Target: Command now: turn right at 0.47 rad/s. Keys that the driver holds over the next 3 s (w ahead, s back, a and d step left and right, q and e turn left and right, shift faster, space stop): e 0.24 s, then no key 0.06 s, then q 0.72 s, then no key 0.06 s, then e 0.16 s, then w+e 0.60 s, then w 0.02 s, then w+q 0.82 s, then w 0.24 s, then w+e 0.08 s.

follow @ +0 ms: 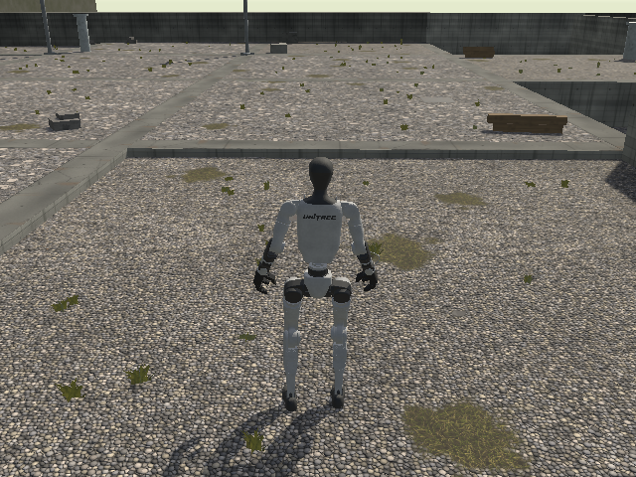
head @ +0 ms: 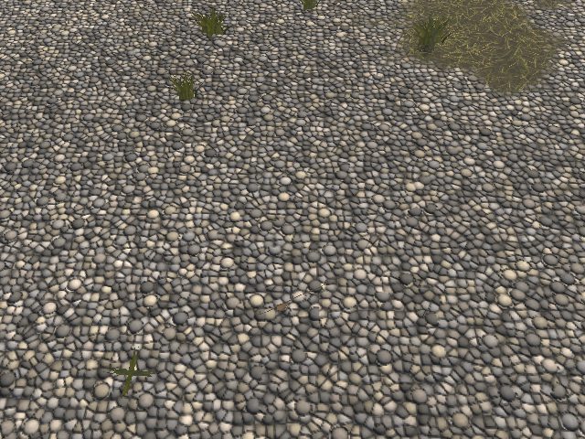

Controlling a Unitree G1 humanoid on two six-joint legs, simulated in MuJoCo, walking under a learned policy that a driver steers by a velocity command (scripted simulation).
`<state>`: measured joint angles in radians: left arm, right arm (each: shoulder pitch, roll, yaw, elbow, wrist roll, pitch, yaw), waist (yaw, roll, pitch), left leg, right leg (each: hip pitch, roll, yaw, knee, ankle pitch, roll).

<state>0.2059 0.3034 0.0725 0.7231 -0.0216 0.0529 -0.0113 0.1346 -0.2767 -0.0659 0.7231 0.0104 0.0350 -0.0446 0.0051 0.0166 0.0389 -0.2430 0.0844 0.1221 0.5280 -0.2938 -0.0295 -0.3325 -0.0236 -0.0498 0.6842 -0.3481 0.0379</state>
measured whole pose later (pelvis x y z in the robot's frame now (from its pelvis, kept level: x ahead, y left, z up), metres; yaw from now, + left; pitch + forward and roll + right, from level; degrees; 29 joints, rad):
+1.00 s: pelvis +0.00 +0.03 +0.00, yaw +6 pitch +1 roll -1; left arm 0.18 0.31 0.08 0.69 -0.02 0.02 0.03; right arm 0.14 -0.30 -0.07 0.62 0.03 0.05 0.02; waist 0.03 -0.02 0.06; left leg -0.35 0.03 0.03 0.66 -0.31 -0.03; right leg -0.24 -0.09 -0.14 0.53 -0.30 0.02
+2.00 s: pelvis +0.23 -0.03 +0.01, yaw -12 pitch +2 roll +0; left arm 0.39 0.29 0.05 0.75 -0.02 -0.06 0.02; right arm 0.03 -0.29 -0.04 0.68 0.01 -0.10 0.06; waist 0.07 0.05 0.04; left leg -0.63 0.03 -0.01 0.53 0.11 -0.02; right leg 0.06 0.06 0.09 0.25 -0.33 -0.07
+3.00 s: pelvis +0.80 -0.06 +0.01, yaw +13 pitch +2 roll -2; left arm 0.40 0.29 0.06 0.83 -0.02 -0.08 -0.01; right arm 0.06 -0.27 -0.03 0.64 0.02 -0.05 0.04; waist 0.12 0.04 0.03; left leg -0.59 0.07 -0.04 0.61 -0.06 0.00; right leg 0.00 0.02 -0.07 0.25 -0.28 -0.01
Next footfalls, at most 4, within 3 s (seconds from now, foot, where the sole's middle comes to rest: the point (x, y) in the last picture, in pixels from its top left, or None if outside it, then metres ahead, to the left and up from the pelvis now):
0.02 right None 0.03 -0.11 -0.77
0.48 left None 0.08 0.12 -0.77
1.02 left None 0.03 0.16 -0.77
1.62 right None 0.12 -0.10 -0.77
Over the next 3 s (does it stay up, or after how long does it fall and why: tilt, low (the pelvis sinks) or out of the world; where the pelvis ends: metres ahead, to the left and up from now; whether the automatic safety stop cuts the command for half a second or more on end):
stays up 0.80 -0.06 0.01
